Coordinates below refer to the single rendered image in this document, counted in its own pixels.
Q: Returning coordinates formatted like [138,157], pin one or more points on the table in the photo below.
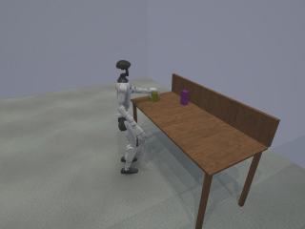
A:
[213,130]

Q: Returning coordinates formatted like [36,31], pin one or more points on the right robot shin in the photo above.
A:
[129,157]

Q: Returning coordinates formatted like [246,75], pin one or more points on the robot left forearm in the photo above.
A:
[141,90]

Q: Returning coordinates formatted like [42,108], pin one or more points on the robot left upper arm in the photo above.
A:
[132,87]

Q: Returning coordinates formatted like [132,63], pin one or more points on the left robot hand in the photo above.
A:
[153,90]

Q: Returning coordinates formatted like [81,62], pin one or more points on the right robot hand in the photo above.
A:
[138,131]

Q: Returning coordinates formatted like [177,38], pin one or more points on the robot right forearm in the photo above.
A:
[128,117]

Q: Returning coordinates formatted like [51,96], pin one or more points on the humanoid robot torso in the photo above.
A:
[127,101]

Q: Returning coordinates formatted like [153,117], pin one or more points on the sponge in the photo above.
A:
[154,97]

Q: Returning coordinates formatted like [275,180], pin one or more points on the robot right upper arm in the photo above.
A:
[122,90]

